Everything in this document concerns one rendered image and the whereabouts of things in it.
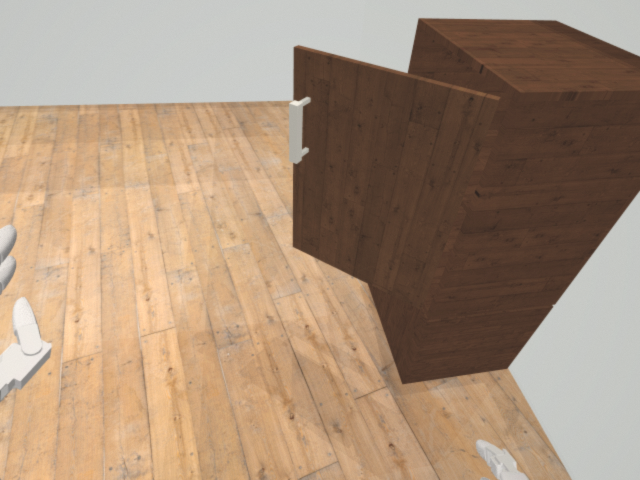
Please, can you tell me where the handle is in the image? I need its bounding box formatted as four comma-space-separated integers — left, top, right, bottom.
289, 97, 311, 164

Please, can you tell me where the left robot hand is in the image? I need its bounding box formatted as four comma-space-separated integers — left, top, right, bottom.
0, 225, 52, 402

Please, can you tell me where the right robot hand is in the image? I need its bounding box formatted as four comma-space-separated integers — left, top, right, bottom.
476, 439, 529, 480

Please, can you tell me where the cupboard door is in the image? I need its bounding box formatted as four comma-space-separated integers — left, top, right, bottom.
293, 45, 501, 310

